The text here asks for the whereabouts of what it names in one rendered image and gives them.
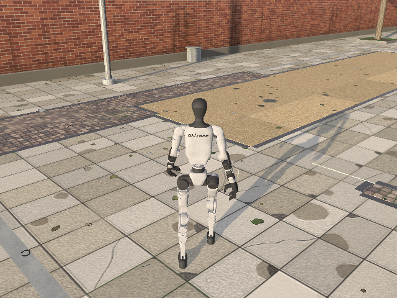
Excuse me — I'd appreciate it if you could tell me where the robot right forearm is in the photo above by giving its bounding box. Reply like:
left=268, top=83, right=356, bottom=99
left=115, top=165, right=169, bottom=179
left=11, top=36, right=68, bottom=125
left=222, top=151, right=236, bottom=183

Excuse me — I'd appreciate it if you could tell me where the left robot upper arm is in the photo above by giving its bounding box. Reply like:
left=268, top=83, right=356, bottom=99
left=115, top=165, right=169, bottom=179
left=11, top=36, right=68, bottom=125
left=170, top=124, right=186, bottom=157

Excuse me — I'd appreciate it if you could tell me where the right robot foot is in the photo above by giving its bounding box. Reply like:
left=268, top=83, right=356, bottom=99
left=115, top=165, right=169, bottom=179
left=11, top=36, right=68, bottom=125
left=207, top=231, right=215, bottom=245

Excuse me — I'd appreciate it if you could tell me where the right robot upper arm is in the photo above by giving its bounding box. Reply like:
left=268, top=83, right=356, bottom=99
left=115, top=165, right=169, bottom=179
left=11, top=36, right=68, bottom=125
left=212, top=125, right=228, bottom=161

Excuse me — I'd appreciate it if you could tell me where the robot left forearm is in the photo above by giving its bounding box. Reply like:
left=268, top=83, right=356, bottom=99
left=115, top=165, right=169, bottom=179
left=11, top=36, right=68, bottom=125
left=167, top=147, right=177, bottom=168

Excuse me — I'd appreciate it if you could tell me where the right robot hand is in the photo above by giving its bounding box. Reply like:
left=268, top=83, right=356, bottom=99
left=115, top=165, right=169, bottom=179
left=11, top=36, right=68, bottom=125
left=224, top=182, right=238, bottom=201

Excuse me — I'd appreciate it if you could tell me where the right robot shin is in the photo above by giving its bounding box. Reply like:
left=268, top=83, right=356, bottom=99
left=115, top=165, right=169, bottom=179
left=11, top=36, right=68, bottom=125
left=207, top=200, right=216, bottom=237

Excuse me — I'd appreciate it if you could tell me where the left robot hand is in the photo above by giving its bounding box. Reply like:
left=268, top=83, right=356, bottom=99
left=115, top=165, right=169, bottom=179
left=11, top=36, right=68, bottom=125
left=166, top=166, right=181, bottom=177

